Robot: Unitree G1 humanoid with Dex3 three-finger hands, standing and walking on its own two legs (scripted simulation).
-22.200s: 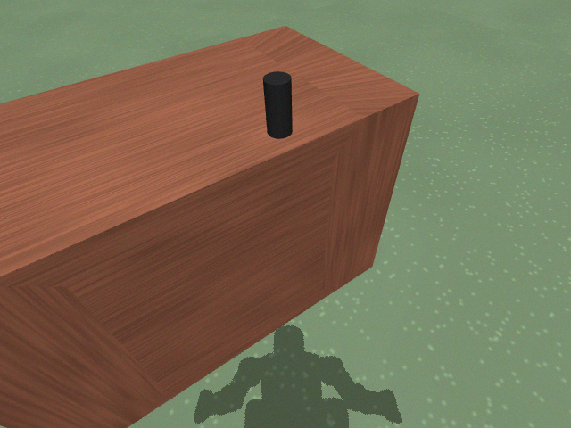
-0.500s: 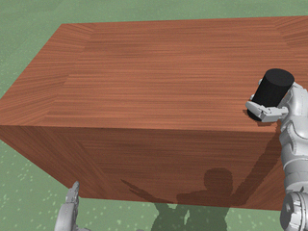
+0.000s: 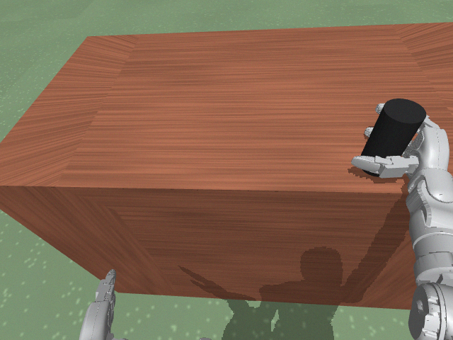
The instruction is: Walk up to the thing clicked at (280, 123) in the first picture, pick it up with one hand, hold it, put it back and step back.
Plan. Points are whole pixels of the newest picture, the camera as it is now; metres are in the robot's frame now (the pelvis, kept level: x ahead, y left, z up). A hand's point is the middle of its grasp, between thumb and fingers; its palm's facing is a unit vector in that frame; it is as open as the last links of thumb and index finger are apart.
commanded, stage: withdraw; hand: right
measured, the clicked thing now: (388, 140) +0.43 -0.22 +0.12
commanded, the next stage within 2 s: rise in 0.40 s
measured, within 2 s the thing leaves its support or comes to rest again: neither
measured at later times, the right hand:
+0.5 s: hand out of the picture +0.42 -0.28 +0.25, palm faces +0.26 +0.97 -0.03, open 15.8 cm
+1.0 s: hand out of the picture +0.36 -0.36 +0.24, palm faces +0.56 +0.76 -0.34, open 17.6 cm
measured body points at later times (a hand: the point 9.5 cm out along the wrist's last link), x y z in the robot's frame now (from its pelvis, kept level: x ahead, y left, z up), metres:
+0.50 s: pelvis +0.00 +0.00 +0.01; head +0.00 +0.01 +0.46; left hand +0.16 +0.26 -0.05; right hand +0.40 -0.33 +0.25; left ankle +0.03 +0.15 -0.71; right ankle +0.00 -0.13 -0.71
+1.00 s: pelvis +0.02 +0.01 +0.02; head +0.02 +0.02 +0.47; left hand +0.18 +0.27 -0.04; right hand +0.33 -0.40 +0.26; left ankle +0.03 +0.15 -0.71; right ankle +0.00 -0.13 -0.71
